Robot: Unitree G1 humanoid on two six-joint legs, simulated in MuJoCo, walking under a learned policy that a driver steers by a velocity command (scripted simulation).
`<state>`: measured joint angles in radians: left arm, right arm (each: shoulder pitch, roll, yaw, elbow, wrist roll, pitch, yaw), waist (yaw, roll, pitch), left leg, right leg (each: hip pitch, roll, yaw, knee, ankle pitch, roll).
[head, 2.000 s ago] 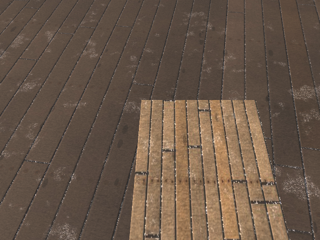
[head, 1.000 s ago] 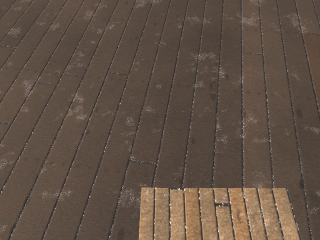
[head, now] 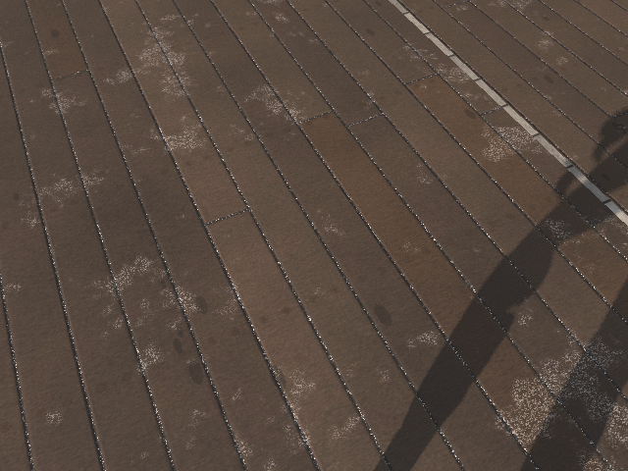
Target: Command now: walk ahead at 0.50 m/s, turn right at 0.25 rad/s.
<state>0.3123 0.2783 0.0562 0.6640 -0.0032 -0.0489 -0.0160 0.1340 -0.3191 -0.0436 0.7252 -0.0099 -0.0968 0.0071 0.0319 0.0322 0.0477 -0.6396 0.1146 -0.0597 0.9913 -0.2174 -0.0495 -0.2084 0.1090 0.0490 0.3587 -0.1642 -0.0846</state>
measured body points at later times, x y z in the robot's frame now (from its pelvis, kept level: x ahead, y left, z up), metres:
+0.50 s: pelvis +0.29 +0.09 +0.00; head +0.32 +0.11 +0.45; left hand +0.39 +0.38 -0.10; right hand +0.43 -0.17 -0.11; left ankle +0.30 +0.16 -0.74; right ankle +0.34 -0.08 -0.67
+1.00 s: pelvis +0.57 +0.11 +0.00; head +0.59 +0.11 +0.45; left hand +0.52 +0.39 -0.10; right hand +0.82 -0.08 -0.11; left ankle +0.52 +0.25 -0.67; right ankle +0.62 +0.01 -0.74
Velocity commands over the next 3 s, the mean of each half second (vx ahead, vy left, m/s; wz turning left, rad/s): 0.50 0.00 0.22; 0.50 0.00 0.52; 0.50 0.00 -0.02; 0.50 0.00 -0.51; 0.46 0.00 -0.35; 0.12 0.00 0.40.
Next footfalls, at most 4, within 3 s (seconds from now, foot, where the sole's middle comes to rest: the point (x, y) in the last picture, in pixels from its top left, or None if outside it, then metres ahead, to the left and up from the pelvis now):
0.30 left None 0.34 0.16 -0.78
0.78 right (336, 383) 0.66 0.03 -0.78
1.28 left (184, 335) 0.77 0.39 -0.78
1.80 right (252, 220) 1.13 0.26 -0.78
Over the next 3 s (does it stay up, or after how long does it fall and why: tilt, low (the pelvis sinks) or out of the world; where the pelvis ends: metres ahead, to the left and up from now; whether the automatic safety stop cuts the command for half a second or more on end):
stays up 1.43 0.37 0.00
